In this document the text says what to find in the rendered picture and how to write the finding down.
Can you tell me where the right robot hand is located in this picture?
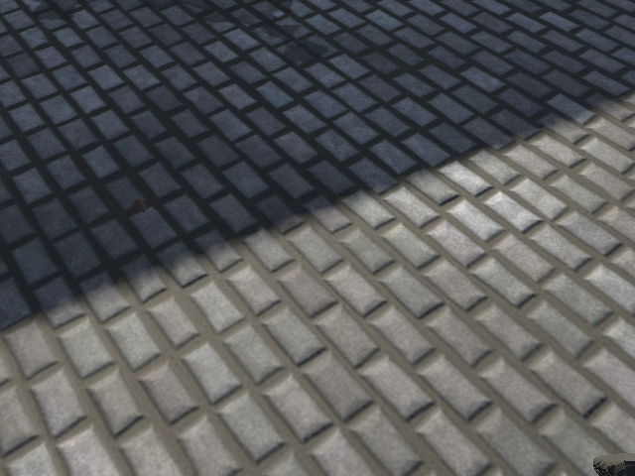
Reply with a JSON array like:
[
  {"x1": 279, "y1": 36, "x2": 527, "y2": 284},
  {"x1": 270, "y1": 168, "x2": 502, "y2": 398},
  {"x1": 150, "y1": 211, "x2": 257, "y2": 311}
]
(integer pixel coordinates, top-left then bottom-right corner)
[{"x1": 593, "y1": 453, "x2": 635, "y2": 476}]

